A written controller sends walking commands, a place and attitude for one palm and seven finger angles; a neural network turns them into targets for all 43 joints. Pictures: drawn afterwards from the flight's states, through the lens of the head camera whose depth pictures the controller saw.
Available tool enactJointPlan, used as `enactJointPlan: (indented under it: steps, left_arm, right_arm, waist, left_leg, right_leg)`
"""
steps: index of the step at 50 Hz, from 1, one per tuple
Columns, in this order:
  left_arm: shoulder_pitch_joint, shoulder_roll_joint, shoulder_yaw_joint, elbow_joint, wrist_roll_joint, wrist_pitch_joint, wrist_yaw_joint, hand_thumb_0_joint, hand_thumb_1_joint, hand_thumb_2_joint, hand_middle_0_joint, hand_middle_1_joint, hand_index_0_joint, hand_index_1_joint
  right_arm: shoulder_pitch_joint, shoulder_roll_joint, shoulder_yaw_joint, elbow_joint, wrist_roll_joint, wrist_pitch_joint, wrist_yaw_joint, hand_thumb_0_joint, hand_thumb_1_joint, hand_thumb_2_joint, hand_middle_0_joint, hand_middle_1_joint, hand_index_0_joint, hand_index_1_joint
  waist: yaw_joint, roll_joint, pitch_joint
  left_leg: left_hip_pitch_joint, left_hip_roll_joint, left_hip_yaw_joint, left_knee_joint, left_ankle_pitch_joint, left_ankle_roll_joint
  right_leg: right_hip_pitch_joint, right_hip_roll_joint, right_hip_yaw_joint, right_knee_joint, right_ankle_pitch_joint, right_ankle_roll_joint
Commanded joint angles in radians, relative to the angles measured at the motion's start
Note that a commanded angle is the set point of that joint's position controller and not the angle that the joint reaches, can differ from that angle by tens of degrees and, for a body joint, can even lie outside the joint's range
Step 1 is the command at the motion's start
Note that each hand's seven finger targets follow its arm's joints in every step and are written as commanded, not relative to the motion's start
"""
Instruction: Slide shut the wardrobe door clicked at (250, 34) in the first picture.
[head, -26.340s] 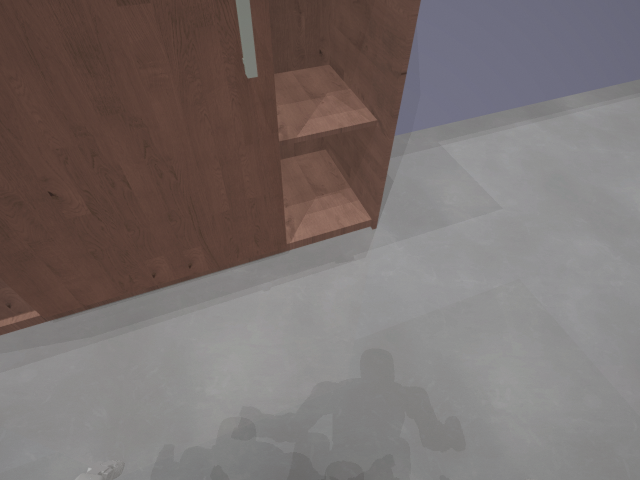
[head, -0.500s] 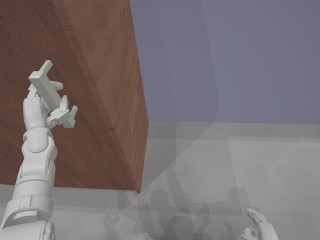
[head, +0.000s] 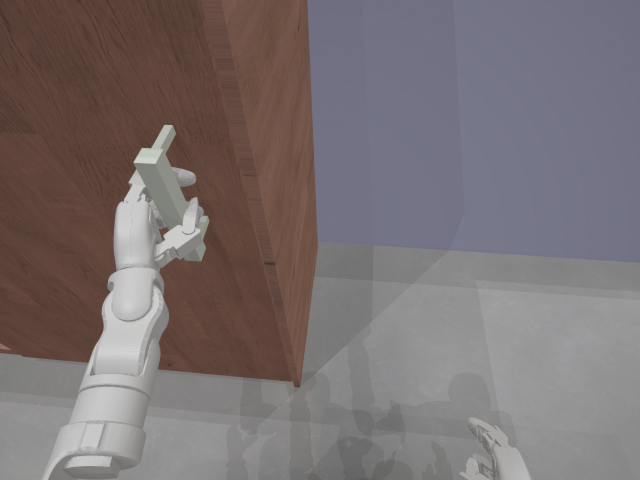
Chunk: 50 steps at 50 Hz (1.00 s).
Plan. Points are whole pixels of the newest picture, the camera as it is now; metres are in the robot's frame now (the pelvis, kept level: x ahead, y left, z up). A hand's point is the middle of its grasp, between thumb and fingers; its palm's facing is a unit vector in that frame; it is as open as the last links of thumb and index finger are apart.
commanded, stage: stop walking and hold the door there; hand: left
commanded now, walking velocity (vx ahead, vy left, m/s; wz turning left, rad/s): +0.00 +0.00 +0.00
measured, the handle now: (181, 198) +0.41 +0.22 +0.11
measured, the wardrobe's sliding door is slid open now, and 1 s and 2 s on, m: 0.00 0.00 0.00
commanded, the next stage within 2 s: loosen the grip on the handle in 0.36 s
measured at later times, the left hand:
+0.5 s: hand (189, 228) +0.37 +0.20 +0.11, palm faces +0.25 -0.94 -0.25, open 6.2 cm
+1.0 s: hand (190, 230) +0.37 +0.20 +0.10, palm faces +0.30 -0.94 -0.17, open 13.8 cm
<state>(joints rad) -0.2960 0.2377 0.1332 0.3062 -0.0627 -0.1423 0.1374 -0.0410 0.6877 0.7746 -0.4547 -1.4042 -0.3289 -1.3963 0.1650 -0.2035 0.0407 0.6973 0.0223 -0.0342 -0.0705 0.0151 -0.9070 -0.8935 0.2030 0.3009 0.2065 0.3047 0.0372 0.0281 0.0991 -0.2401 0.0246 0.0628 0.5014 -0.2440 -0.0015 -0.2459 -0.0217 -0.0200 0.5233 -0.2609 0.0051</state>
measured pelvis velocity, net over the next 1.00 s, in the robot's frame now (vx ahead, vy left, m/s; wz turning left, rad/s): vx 0.01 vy -0.01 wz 0.02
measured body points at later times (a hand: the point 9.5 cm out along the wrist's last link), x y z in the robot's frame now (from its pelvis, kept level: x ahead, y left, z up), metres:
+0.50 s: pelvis +0.01 +0.00 +0.01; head +0.03 -0.01 +0.46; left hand +0.35 +0.25 +0.13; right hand +0.16 -0.24 -0.10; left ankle +0.01 +0.12 -0.74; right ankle +0.01 -0.12 -0.74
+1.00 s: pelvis +0.01 -0.01 +0.00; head +0.04 -0.02 +0.45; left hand +0.35 +0.25 +0.11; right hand +0.12 -0.28 -0.12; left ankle +0.01 +0.12 -0.74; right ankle +0.01 -0.12 -0.74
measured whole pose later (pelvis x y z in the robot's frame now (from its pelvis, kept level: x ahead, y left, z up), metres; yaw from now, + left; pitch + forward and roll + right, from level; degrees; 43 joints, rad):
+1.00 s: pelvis +0.01 -0.01 +0.00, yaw +1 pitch +3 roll +0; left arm -0.24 0.26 0.21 0.35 -0.06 -0.13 0.10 -0.01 -0.50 0.23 -0.34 -1.26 -0.33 -1.25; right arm 0.27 -0.26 -0.04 0.76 0.00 -0.13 -0.04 0.02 -0.91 -0.89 0.20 0.30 0.20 0.30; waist -0.01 0.02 -0.01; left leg -0.31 0.04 0.04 0.54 -0.27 -0.02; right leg -0.30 0.00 -0.05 0.55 -0.29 -0.02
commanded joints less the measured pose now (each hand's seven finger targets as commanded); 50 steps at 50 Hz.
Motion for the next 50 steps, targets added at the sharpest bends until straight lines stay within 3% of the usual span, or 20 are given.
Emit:
enactJointPlan:
  steps: [1, 4, 8, 22, 23, 24, 25, 26, 27, 28, 29, 30, 32, 33, 35, 36, 39, 41, 48, 50]
  left_arm:
    - [-0.302, 0.111, -0.052, -0.237, 0.032, -0.063, -0.025, 0.000, 0.900, 0.900, -0.450, -1.400, -0.450, -1.400]
    - [-0.290, 0.069, -0.100, -0.253, 0.032, -0.059, -0.026, 0.000, 0.900, 0.900, -0.450, -1.400, -0.450, -1.400]
    - [-0.248, 0.119, -0.056, -0.237, 0.031, -0.056, -0.018, 0.000, 0.900, 0.900, -0.450, -1.400, -0.450, -1.400]
    - [-0.218, 0.124, -0.044, -0.199, 0.025, -0.070, -0.022, 0.000, 0.900, 0.900, -0.450, -1.400, -0.450, -1.400]
    - [-0.956, 0.765, 0.387, -0.454, 0.110, -0.124, 0.014, 0.000, 0.900, 0.900, -0.450, -1.400, -0.450, -1.400]
    - [-0.543, 0.293, 0.188, 0.104, 0.178, 0.025, -0.066, 0.000, 0.779, 0.842, -0.450, -1.400, -0.450, -1.400]
    - [-0.454, 0.196, 0.154, -0.084, 0.047, 0.024, -0.087, 0.000, 0.658, 0.783, -0.450, -1.400, -0.450, -1.400]
    - [-0.461, 0.221, 0.185, -0.091, -0.003, 0.020, -0.094, 0.000, 0.538, 0.725, -0.450, -1.400, -0.450, -1.400]
    - [-0.392, 0.225, 0.203, -0.072, -0.037, 0.023, -0.098, 0.000, 0.417, 0.667, -0.450, -1.400, -0.450, -1.400]
    - [-0.363, 0.194, 0.156, -0.091, -0.025, 0.014, -0.097, 0.000, 0.296, 0.608, -0.450, -1.400, -0.450, -1.400]
    - [-0.407, 0.140, 0.078, -0.129, -0.003, -0.003, -0.084, 0.000, 0.175, 0.550, -0.450, -1.400, -0.450, -1.400]
    - [-0.396, 0.185, 0.095, -0.113, 0.029, -0.011, -0.067, 0.000, 0.054, 0.492, -0.450, -1.400, -0.450, -1.400]
    - [-0.372, 0.205, 0.100, -0.105, 0.052, -0.027, -0.045, 0.000, -0.188, 0.375, -0.450, -1.400, -0.450, -1.400]
    - [-0.357, 0.227, 0.125, -0.095, 0.046, -0.030, -0.040, 0.000, -0.308, 0.317, -0.450, -1.400, -0.450, -1.400]
    - [-0.375, 0.241, 0.153, -0.102, 0.010, -0.041, -0.040, 0.000, -0.550, 0.200, -0.423, -1.367, -0.423, -1.367]
    - [-0.343, 0.232, 0.155, -0.102, -0.002, -0.048, -0.042, 0.000, -0.550, 0.200, -0.410, -1.350, -0.410, -1.350]
    - [-0.321, 0.239, 0.146, -0.160, 0.003, -0.065, -0.036, 0.000, -0.550, 0.200, -0.370, -1.300, -0.370, -1.300]
    - [-0.316, 0.242, 0.149, -0.138, 0.000, -0.061, -0.033, 0.000, -0.550, 0.200, -0.343, -1.267, -0.343, -1.267]
    - [-0.280, 0.221, 0.130, -0.221, 0.004, -0.077, -0.025, 0.000, -0.550, 0.200, -0.250, -1.150, -0.250, -1.150]
    - [-0.233, 0.210, 0.135, -0.211, -0.006, -0.070, -0.023, 0.000, -0.550, 0.200, -0.250, -1.150, -0.250, -1.150]
  right_arm:
    - [-0.078, -0.130, -0.052, -0.153, 0.003, -0.047, -0.018, 0.000, -0.900, -0.900, 0.200, 0.300, 0.200, 0.300]
    - [-0.079, -0.125, -0.051, -0.161, 0.004, -0.042, -0.020, 0.000, -0.900, -0.900, 0.200, 0.300, 0.200, 0.300]
    - [-0.073, -0.136, -0.060, -0.160, 0.001, -0.035, -0.026, 0.000, -0.900, -0.900, 0.200, 0.300, 0.200, 0.300]
    - [-0.070, -0.133, -0.060, -0.166, 0.001, -0.015, -0.037, 0.000, -0.900, -0.900, 0.200, 0.300, 0.200, 0.300]
    - [-0.036, -0.077, 0.036, -0.283, 0.052, -0.036, -0.041, 0.000, -0.900, -0.900, 0.200, 0.300, 0.200, 0.300]
    - [0.046, -0.115, -0.110, -0.087, -0.050, -0.083, -0.013, 0.000, -0.900, -0.900, 0.200, 0.300, 0.200, 0.300]
    - [0.098, -0.174, -0.115, -0.114, -0.006, -0.093, 0.004, 0.000, -0.900, -0.900, 0.200, 0.300, 0.200, 0.300]
    - [0.040, -0.178, -0.111, -0.107, 0.000, -0.108, 0.005, 0.000, -0.900, -0.900, 0.200, 0.300, 0.200, 0.300]
    - [0.036, -0.169, -0.109, -0.080, -0.005, -0.112, 0.008, 0.000, -0.900, -0.900, 0.200, 0.300, 0.200, 0.300]
    - [0.033, -0.157, -0.097, -0.080, -0.004, -0.119, 0.018, 0.000, -0.900, -0.900, 0.200, 0.300, 0.200, 0.300]
    - [0.024, -0.154, -0.093, -0.085, -0.005, -0.133, 0.026, 0.000, -0.900, -0.900, 0.200, 0.300, 0.200, 0.300]
    - [0.037, -0.158, -0.095, -0.069, -0.006, -0.142, 0.031, 0.000, -0.900, -0.900, 0.200, 0.300, 0.200, 0.300]
    - [0.047, -0.166, -0.100, -0.071, -0.011, -0.147, 0.036, 0.000, -0.900, -0.900, 0.200, 0.300, 0.200, 0.300]
    - [0.047, -0.175, -0.103, -0.069, -0.013, -0.149, 0.033, 0.000, -0.900, -0.900, 0.200, 0.300, 0.200, 0.300]
    - [0.036, -0.175, -0.109, -0.070, -0.009, -0.154, 0.028, 0.000, -0.900, -0.900, 0.200, 0.300, 0.200, 0.300]
    - [0.032, -0.170, -0.110, -0.070, -0.010, -0.153, 0.028, 0.000, -0.900, -0.900, 0.200, 0.300, 0.200, 0.300]
    - [0.030, -0.166, -0.113, -0.072, -0.011, -0.154, 0.029, 0.000, -0.900, -0.900, 0.200, 0.300, 0.200, 0.300]
    - [0.036, -0.170, -0.112, -0.063, -0.009, -0.152, 0.025, 0.000, -0.900, -0.900, 0.200, 0.300, 0.200, 0.300]
    - [0.061, -0.171, -0.121, -0.060, -0.016, -0.153, 0.024, 0.000, -0.900, -0.900, 0.200, 0.300, 0.200, 0.300]
    - [0.059, -0.172, -0.120, -0.060, -0.014, -0.155, 0.023, 0.000, -0.900, -0.900, 0.200, 0.300, 0.200, 0.300]
  waist:
    - [-0.035, 0.059, -0.332]
    - [-0.041, 0.058, -0.325]
    - [-0.045, 0.003, -0.341]
    - [-0.049, -0.007, -0.333]
    - [-0.018, 0.102, -0.171]
    - [-0.067, -0.118, -0.363]
    - [-0.066, -0.188, -0.436]
    - [-0.045, -0.161, -0.454]
    - [-0.020, -0.070, -0.444]
    - [-0.017, 0.058, -0.378]
    - [-0.034, 0.110, -0.328]
    - [-0.035, 0.120, -0.290]
    - [-0.039, 0.060, -0.265]
    - [-0.036, -0.028, -0.270]
    - [-0.036, -0.104, -0.284]
    - [-0.029, -0.118, -0.293]
    - [-0.025, -0.040, -0.319]
    - [-0.035, -0.063, -0.292]
    - [-0.034, -0.004, -0.394]
    - [-0.030, -0.042, -0.379]
  left_leg:
    - [0.205, 0.161, -0.134, -0.116, 0.340, 0.049]
    - [0.198, 0.134, -0.097, -0.113, 0.317, 0.029]
    - [0.206, 0.103, -0.056, -0.092, 0.319, 0.013]
    - [0.219, 0.082, -0.019, -0.118, 0.307, 0.009]
    - [0.008, 0.078, -0.082, -0.197, -0.003, 0.034]
    - [0.169, 0.013, 0.009, -0.165, 0.328, 0.009]
    - [0.190, 0.013, -0.020, -0.114, 0.377, -0.003]
    - [0.193, 0.000, 0.002, -0.092, 0.309, 0.008]
    - [0.159, -0.016, 0.003, -0.092, 0.250, 0.007]
    - [0.144, -0.019, 0.004, -0.100, 0.190, -0.002]
    - [0.119, -0.024, -0.002, -0.093, 0.158, 0.001]
    - [0.090, -0.023, -0.011, -0.094, 0.109, 0.004]
    - [0.042, -0.025, -0.022, -0.091, 0.066, 0.012]
    - [0.034, -0.024, -0.028, -0.090, 0.053, 0.017]
    - [0.009, -0.027, -0.021, -0.069, 0.044, 0.026]
    - [0.003, -0.031, -0.017, -0.060, 0.051, 0.030]
    - [0.012, -0.034, -0.011, -0.043, 0.080, 0.030]
    - [-0.006, -0.037, -0.013, -0.033, 0.072, 0.031]
    - [0.038, -0.035, -0.021, 0.010, 0.206, 0.027]
    - [0.025, -0.032, -0.025, 0.016, 0.219, 0.027]
  right_leg:
    - [0.019, -0.002, 0.021, -0.039, 0.142, 0.001]
    - [0.028, -0.011, 0.032, -0.069, 0.183, -0.004]
    - [0.051, -0.028, 0.050, -0.114, 0.270, -0.008]
    - [0.060, -0.029, 0.051, -0.163, 0.305, -0.005]
    - [0.051, -0.015, 0.081, -0.095, -0.138, 0.007]
    - [0.088, 0.069, -0.033, -0.096, 0.230, -0.034]
    - [0.104, 0.063, -0.046, -0.096, 0.284, -0.021]
    - [0.112, 0.054, -0.014, -0.106, 0.275, -0.011]
    - [0.122, 0.047, -0.005, -0.108, 0.233, -0.011]
    - [0.085, 0.047, -0.007, -0.121, 0.159, -0.021]
    - [0.055, 0.039, -0.010, -0.117, 0.136, -0.025]
    - [0.023, 0.038, -0.004, -0.117, 0.093, -0.027]
    - [0.012, 0.036, -0.006, -0.115, 0.054, -0.022]
    - [0.021, 0.039, -0.005, -0.122, 0.030, -0.018]
    - [0.028, 0.028, 0.014, -0.132, 0.008, -0.006]
    - [0.039, 0.025, 0.020, -0.132, 0.012, -0.001]
    - [0.039, 0.023, 0.021, -0.109, 0.059, -0.001]
    - [0.024, 0.024, 0.022, -0.106, 0.060, 0.002]
    - [0.044, 0.032, 0.002, -0.038, 0.240, -0.003]
    - [0.042, 0.031, -0.003, -0.029, 0.268, 0.000]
